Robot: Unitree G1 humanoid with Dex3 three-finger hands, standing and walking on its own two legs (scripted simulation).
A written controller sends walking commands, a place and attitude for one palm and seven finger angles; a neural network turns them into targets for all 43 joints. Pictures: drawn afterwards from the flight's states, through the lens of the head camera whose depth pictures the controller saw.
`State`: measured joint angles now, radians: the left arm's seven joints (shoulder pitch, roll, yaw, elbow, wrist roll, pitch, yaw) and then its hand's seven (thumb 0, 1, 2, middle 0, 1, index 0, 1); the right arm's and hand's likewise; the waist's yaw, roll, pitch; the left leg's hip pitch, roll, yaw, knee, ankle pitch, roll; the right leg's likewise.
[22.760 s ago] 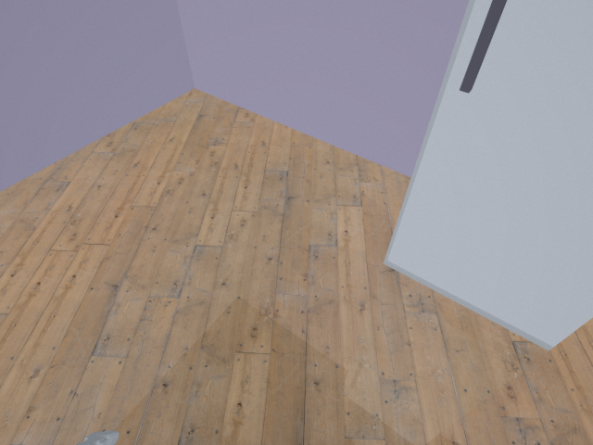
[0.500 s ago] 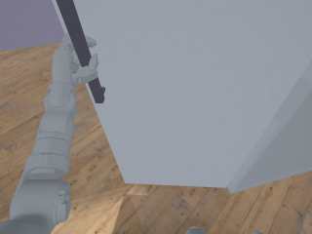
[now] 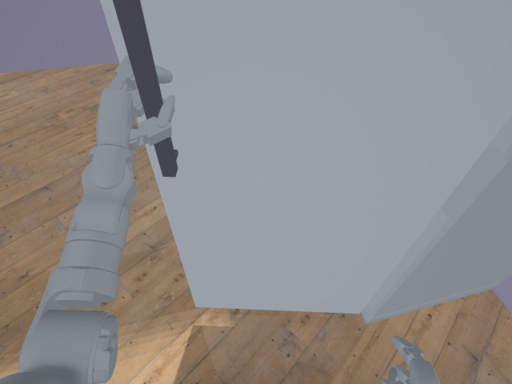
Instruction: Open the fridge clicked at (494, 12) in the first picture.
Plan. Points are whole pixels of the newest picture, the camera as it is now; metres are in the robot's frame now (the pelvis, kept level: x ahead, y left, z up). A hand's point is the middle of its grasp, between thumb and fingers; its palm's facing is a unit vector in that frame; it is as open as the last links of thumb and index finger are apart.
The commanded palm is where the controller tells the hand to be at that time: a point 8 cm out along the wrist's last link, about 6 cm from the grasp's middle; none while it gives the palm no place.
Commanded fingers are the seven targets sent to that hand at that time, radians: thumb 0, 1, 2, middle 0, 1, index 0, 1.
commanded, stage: loosen the grip on the handle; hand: left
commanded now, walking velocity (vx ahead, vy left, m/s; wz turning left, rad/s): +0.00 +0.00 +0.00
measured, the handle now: (149, 69) +0.45 +0.19 +0.26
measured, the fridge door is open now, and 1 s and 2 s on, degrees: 74 72 72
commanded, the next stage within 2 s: slip the hand off the handle in 0.54 s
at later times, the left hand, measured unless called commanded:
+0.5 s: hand (164, 120) +0.42 +0.17 +0.20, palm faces +0.20 -0.96 -0.17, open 14.1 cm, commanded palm +0.38 +0.22 +0.20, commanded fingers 0.00 -0.55 0.20 -0.25 -1.15 -0.25 -1.15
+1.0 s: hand (130, 123) +0.42 +0.22 +0.20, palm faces +0.27 -0.95 -0.17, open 14.7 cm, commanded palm +0.38 +0.27 +0.20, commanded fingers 0.00 -0.55 0.20 -0.25 -1.15 -0.25 -1.15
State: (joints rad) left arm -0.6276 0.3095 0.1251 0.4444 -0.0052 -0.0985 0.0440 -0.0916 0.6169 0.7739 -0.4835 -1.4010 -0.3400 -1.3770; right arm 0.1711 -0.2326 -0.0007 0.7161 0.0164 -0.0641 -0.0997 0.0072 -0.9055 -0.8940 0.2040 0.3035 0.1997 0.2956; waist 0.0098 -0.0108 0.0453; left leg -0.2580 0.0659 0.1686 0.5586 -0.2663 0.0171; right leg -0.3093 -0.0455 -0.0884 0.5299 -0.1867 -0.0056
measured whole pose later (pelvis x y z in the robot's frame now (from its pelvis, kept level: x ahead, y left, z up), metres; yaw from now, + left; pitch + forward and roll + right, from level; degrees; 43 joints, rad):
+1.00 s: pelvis +0.04 -0.01 +0.00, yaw +1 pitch +2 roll +0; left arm -0.47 0.38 0.30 0.45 -0.09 -0.23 -0.05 -0.02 -0.55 0.20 -0.33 -1.19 -0.25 -1.14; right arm 0.24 -0.25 0.02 0.66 0.05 -0.08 -0.05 0.01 -0.91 -0.89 0.20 0.30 0.20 0.30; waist 0.00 0.01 -0.02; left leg -0.25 0.07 0.15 0.50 -0.27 -0.01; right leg -0.32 -0.04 -0.11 0.52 -0.23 -0.02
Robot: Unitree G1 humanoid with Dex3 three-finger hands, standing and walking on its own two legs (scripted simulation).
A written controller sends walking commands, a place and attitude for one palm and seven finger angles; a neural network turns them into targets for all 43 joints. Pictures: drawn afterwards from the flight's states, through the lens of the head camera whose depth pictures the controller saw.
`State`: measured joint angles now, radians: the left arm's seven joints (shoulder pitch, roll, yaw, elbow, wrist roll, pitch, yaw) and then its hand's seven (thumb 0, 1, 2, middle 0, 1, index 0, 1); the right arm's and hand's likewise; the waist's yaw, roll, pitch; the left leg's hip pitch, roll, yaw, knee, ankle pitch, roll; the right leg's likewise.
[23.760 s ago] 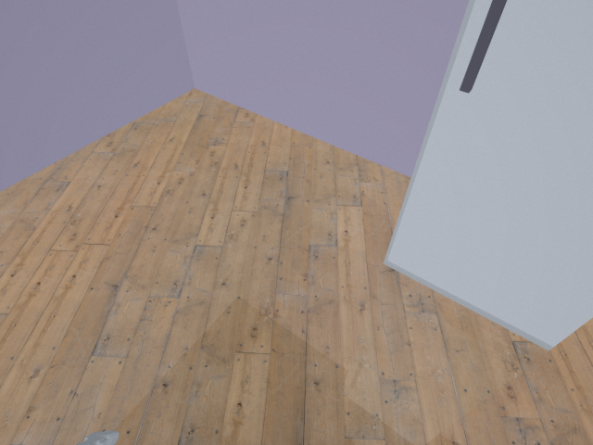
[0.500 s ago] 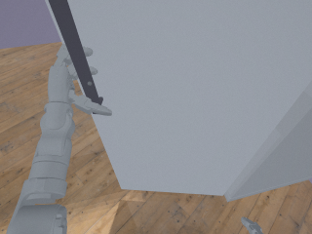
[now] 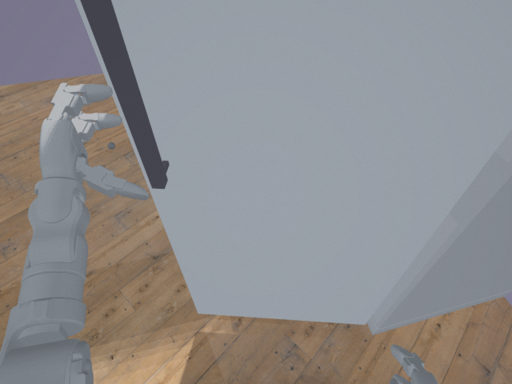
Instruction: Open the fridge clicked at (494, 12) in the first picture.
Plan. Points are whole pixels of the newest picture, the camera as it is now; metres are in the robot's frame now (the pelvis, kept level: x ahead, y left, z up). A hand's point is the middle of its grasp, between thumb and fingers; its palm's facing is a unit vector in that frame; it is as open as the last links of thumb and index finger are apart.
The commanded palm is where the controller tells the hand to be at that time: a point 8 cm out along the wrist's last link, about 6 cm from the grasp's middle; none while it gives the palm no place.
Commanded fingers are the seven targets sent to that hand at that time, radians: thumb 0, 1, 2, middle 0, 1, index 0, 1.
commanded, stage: slip the hand off the handle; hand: left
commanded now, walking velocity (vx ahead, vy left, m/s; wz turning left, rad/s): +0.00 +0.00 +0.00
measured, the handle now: (132, 83) +0.44 +0.20 +0.26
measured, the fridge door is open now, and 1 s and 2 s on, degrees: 72 72 72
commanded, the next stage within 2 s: draw the hand back to the body in 0.92 s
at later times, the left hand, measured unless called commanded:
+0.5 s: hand (89, 164) +0.35 +0.25 +0.19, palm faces +0.18 -0.97 -0.15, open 14.7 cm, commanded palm +0.31 +0.30 +0.19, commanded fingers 0.00 -0.55 0.20 -0.25 -1.15 -0.25 -1.15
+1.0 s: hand (63, 224) +0.25 +0.24 +0.19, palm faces +0.24 -0.96 -0.18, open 14.7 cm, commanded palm +0.23 +0.28 +0.19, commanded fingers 0.00 -0.55 0.20 -0.25 -1.15 -0.25 -1.15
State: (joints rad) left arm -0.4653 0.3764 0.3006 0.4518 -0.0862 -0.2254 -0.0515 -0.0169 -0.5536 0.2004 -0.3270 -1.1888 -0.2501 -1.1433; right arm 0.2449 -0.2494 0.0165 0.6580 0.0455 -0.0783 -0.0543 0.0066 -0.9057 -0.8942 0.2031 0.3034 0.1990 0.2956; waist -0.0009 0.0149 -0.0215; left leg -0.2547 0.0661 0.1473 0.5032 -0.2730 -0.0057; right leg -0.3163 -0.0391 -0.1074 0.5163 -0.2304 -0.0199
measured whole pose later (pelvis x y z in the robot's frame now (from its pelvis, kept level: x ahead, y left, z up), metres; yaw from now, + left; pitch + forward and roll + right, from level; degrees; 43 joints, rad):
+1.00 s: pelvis +0.00 +0.01 +0.00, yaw +2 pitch -3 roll +0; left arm 0.02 0.30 0.26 -0.13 -0.18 -0.11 -0.13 -0.02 -0.56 0.20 -0.26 -1.15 -0.26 -1.15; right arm 0.19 -0.23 0.06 0.61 0.04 -0.15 -0.07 0.01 -0.90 -0.89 0.20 0.30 0.20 0.30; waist 0.08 0.04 -0.03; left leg -0.19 0.05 0.11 0.52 -0.29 0.00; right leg -0.22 -0.05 -0.14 0.51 -0.24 -0.01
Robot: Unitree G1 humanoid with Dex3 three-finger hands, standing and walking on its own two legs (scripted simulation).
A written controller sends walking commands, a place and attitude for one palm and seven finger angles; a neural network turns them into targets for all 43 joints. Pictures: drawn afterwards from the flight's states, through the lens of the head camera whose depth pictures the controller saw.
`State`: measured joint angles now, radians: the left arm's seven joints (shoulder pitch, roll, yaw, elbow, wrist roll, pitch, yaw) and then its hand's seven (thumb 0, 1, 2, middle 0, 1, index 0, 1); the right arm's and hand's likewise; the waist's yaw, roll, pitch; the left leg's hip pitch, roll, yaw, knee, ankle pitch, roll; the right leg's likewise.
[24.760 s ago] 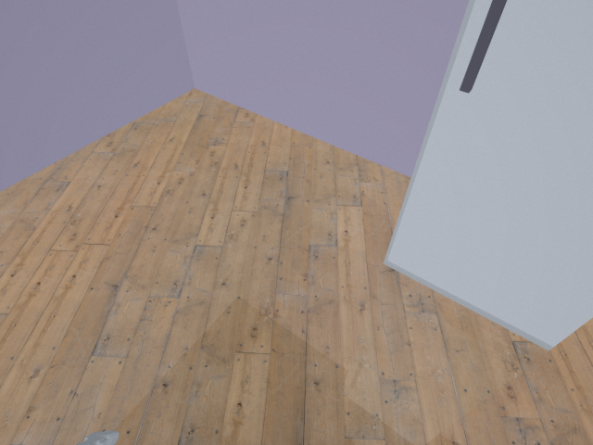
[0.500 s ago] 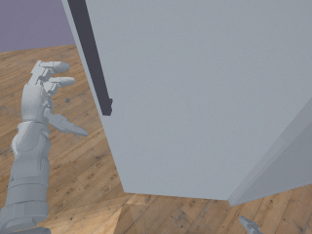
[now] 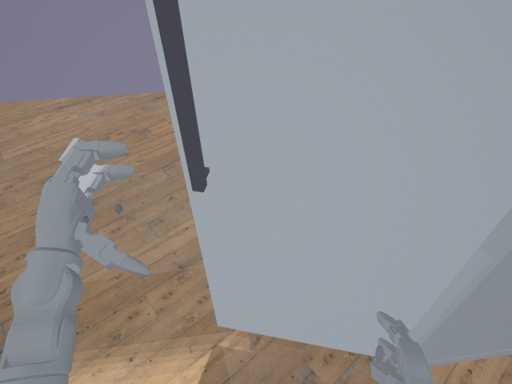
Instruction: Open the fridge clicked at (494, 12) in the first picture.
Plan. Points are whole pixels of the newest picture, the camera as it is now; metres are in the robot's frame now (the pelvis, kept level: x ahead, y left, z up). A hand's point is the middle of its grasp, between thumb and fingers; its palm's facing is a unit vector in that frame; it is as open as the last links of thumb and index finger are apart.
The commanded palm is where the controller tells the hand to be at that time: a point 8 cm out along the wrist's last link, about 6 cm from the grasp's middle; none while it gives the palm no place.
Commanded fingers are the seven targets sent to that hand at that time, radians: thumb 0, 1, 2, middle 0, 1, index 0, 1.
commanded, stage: draw the hand back to the body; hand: left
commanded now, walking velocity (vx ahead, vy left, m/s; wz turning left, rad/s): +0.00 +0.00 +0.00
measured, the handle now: (188, 93) +0.45 +0.17 +0.26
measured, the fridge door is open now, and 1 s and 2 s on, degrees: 72 72 72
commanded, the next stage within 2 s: step back with the hand held close in 1.62 s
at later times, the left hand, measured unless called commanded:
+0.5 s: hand (98, 229) +0.24 +0.24 +0.18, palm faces +0.16 -0.99 -0.05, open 14.7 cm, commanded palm +0.20 +0.28 +0.19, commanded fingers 0.00 -0.41 0.27 -0.25 -1.07 -0.25 -1.07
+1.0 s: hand (67, 245) +0.22 +0.27 +0.17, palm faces +0.45 -0.84 -0.32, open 11.2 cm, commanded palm +0.16 +0.31 +0.18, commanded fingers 0.00 0.50 0.71 -0.21 -0.53 -0.21 -0.53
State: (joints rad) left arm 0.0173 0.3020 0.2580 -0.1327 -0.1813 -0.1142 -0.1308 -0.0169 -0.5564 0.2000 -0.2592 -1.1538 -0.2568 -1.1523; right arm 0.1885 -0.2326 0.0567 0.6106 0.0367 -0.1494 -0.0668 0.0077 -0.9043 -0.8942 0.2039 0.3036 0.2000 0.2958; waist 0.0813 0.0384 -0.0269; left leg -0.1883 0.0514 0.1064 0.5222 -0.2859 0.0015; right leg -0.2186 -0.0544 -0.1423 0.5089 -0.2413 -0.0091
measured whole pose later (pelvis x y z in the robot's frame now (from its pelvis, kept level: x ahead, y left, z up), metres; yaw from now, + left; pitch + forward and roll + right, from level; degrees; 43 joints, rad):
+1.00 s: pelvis +0.00 +0.02 +0.01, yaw +0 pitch -6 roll +0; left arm 0.34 0.32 0.30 -0.32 -0.07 -0.09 0.11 -0.01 0.15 0.54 -0.24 -0.74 -0.23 -0.74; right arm 0.23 -0.22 0.03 0.68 -0.01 -0.16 -0.07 0.01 -0.90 -0.89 0.20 0.30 0.20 0.30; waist 0.07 0.05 0.03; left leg -0.07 0.02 0.12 0.42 -0.25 0.02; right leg -0.11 -0.07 -0.13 0.41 -0.20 0.02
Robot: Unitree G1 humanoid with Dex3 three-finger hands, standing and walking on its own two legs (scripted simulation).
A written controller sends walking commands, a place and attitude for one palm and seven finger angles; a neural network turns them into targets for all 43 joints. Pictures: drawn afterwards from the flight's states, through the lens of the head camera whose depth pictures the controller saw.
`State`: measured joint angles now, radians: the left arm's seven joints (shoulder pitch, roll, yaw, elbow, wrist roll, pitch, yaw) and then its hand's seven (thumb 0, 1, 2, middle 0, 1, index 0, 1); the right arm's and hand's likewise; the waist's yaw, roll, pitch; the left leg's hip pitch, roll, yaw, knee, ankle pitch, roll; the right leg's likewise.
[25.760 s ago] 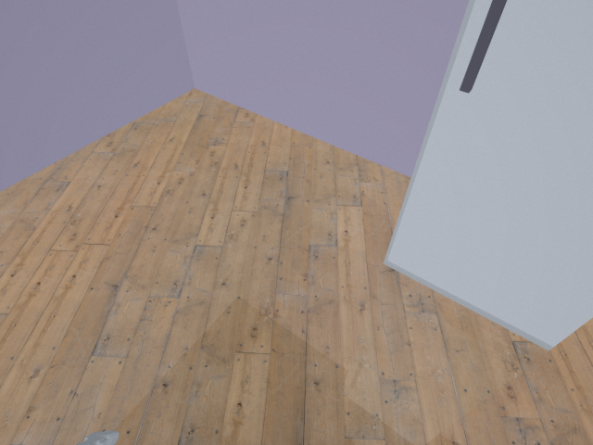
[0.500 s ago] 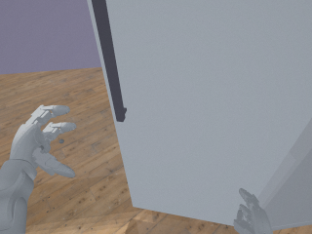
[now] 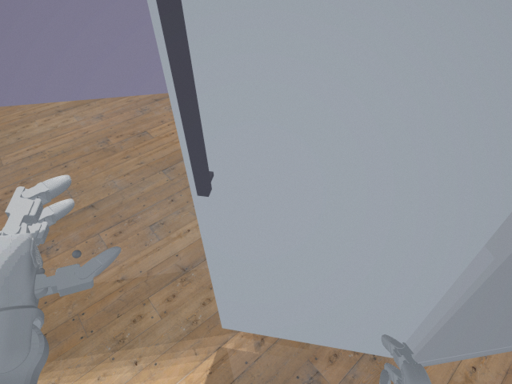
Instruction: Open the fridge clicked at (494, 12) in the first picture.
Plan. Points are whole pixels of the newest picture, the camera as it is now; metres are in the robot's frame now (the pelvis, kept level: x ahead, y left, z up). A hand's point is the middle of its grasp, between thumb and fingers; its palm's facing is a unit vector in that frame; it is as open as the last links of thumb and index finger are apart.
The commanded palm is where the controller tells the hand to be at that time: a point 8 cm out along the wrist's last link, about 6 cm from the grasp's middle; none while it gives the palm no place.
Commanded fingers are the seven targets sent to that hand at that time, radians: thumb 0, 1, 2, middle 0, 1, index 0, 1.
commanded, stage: draw the hand back to the body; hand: left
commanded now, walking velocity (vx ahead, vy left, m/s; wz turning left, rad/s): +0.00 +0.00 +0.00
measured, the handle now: (192, 99) +0.45 +0.16 +0.25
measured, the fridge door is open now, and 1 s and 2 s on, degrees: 72 72 72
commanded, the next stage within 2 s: step back with the hand held close in 0.62 s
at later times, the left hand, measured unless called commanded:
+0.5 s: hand (55, 272) +0.19 +0.28 +0.15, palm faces +0.50 -0.80 -0.33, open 7.5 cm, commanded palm +0.14 +0.30 +0.17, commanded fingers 0.00 0.90 0.90 -0.20 -0.30 -0.20 -0.30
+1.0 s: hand (67, 272) +0.19 +0.26 +0.15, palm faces +0.39 -0.80 -0.44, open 7.4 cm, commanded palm +0.13 +0.30 +0.17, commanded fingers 0.00 0.90 0.90 -0.20 -0.30 -0.20 -0.30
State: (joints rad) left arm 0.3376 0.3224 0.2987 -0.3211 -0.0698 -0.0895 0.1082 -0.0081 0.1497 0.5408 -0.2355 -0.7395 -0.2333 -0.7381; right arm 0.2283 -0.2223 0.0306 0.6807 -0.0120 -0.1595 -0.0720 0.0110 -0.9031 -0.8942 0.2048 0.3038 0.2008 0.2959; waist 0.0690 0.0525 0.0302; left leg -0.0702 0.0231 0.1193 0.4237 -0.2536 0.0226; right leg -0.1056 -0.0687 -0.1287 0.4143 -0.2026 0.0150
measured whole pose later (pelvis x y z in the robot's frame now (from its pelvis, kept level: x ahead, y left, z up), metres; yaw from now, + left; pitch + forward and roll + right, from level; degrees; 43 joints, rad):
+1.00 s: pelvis -0.02 +0.01 +0.00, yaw -1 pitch -1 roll -1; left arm 0.50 0.37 0.37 -0.44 -0.05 -0.14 0.11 0.01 0.89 0.90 -0.21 -0.30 -0.21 -0.30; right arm 0.18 -0.24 0.00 0.56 -0.01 -0.04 -0.08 0.01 -0.90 -0.89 0.20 0.30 0.20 0.30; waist 0.03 0.03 0.03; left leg -0.22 0.03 0.13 0.49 -0.25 0.03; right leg -0.25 -0.07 -0.11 0.44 -0.17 0.02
